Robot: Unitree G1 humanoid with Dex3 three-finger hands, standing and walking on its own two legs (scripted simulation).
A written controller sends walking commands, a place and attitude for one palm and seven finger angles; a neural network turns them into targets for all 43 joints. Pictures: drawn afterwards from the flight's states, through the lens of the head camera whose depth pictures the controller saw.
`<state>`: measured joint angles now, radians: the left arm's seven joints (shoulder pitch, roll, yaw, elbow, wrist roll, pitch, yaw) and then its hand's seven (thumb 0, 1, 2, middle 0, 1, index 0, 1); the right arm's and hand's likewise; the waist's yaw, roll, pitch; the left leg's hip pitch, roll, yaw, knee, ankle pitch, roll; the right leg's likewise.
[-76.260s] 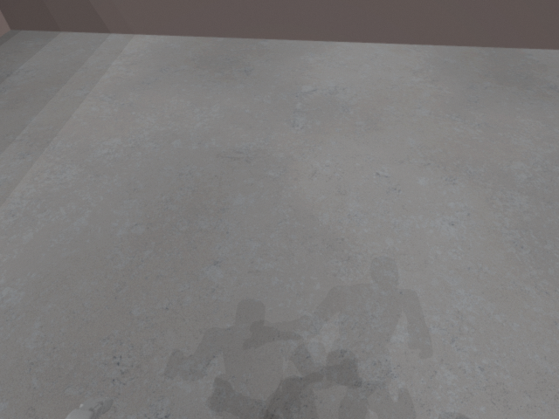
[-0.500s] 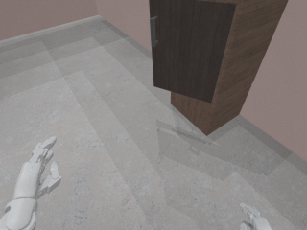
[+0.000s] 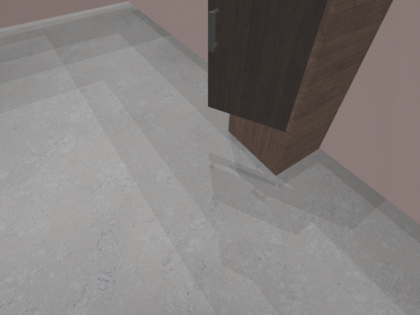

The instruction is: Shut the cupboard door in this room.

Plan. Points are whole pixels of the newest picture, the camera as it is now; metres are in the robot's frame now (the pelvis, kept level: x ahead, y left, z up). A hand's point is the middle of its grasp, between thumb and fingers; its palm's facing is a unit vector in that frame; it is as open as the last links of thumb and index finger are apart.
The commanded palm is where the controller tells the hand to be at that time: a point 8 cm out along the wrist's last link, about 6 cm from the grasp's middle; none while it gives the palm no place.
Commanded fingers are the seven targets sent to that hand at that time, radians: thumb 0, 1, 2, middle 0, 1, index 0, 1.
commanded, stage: let the arm hang, fingers relaxed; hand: left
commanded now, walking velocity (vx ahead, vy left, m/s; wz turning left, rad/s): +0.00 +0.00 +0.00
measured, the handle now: (213, 30) +1.13 +0.04 +0.02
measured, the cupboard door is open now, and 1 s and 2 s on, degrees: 28 28 28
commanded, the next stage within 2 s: look to check the result in 0.50 s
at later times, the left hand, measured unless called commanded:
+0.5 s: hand out of the picture -0.02 +0.15 -0.18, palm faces +0.02 -0.99 -0.12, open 7.4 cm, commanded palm none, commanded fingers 0.00 0.90 0.90 -0.20 -0.30 -0.20 -0.30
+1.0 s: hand out of the picture -0.02 +0.17 -0.18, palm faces +0.00 -0.98 -0.17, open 7.4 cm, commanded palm none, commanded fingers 0.00 0.90 0.90 -0.20 -0.30 -0.20 -0.30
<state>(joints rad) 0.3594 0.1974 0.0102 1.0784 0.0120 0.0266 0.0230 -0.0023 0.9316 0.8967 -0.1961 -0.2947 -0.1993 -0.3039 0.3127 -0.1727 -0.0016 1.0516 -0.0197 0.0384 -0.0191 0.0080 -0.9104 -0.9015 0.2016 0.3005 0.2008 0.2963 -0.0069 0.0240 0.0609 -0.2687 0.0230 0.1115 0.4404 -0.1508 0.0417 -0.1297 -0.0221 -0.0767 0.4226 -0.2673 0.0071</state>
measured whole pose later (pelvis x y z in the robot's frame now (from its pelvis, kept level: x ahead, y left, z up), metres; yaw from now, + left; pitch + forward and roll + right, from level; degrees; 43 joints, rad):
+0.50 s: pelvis +0.00 +0.01 +0.00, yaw -1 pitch -2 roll +0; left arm 0.33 0.10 0.00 1.14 0.02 0.00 0.03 0.00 0.91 0.90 -0.20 -0.29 -0.20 -0.30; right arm 0.32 -0.12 -0.01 1.13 -0.02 0.02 -0.03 0.00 -0.91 -0.90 0.20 0.30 0.20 0.30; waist -0.01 -0.01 0.03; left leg -0.24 0.01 0.14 0.40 -0.13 0.06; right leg -0.12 -0.04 -0.05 0.41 -0.26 0.02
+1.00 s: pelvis +0.01 +0.00 +0.00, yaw -2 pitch -2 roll +0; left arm 0.32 0.13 0.00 1.15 0.02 0.00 0.04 0.01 0.91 0.90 -0.19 -0.29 -0.20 -0.30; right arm 0.29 -0.13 -0.01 1.13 -0.01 0.01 -0.03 0.00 -0.91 -0.90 0.20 0.30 0.20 0.30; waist -0.01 0.00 0.04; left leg -0.22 0.01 0.14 0.39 -0.15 0.05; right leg -0.11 -0.03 -0.04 0.40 -0.27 0.02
